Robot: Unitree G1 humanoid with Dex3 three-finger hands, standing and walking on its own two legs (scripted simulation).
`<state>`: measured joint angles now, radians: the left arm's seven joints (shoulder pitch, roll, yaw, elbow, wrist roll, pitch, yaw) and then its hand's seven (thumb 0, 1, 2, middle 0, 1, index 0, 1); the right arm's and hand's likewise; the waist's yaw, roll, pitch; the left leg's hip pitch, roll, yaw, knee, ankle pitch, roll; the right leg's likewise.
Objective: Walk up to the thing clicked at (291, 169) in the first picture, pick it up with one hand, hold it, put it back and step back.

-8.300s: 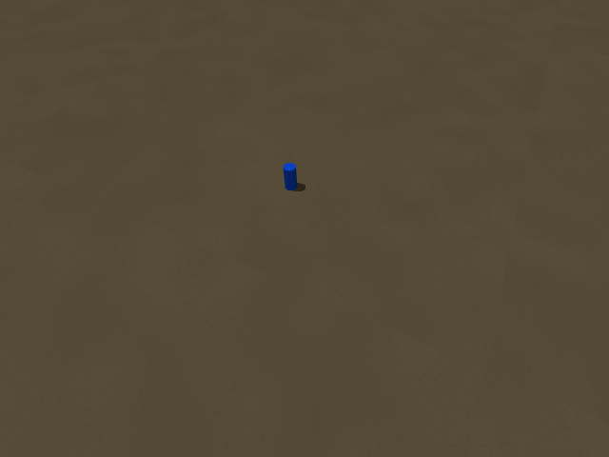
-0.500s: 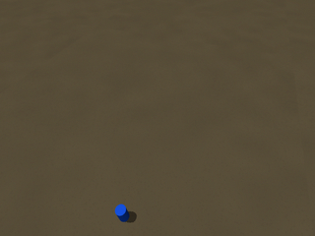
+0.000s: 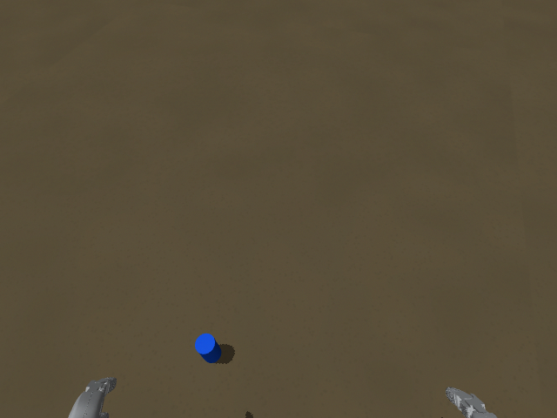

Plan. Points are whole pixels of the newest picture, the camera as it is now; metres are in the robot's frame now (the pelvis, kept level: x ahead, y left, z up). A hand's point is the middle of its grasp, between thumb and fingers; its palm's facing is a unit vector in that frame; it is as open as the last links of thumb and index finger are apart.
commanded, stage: go down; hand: left
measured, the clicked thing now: (208, 348) +0.39 +0.26 -0.69
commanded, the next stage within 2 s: none
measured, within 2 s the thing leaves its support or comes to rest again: neither
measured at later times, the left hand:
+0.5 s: hand out of the picture +0.15 +0.28 -0.17, palm faces +0.04 -0.92 -0.38, open 16.6 cm
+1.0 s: hand (112, 397) +0.21 +0.34 -0.25, palm faces +0.14 -0.93 -0.35, open 17.0 cm
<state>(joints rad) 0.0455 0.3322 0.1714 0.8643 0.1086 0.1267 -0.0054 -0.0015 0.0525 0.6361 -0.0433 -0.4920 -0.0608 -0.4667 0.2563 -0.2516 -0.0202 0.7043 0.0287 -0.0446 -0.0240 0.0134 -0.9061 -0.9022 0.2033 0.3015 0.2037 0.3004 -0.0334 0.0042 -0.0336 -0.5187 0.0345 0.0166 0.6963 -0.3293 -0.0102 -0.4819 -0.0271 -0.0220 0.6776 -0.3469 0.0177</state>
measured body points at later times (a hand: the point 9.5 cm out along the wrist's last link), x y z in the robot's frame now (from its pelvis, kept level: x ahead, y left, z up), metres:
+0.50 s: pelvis +0.01 +0.01 -0.05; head +0.08 +0.02 +0.39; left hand +0.15 +0.33 -0.14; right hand +0.18 -0.25 -0.13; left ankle +0.01 +0.12 -0.72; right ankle -0.01 -0.13 -0.72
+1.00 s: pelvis -0.05 +0.00 -0.18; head +0.11 +0.03 +0.25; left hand +0.20 +0.39 -0.23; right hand +0.15 -0.26 -0.26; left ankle +0.01 +0.12 -0.72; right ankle -0.01 -0.13 -0.72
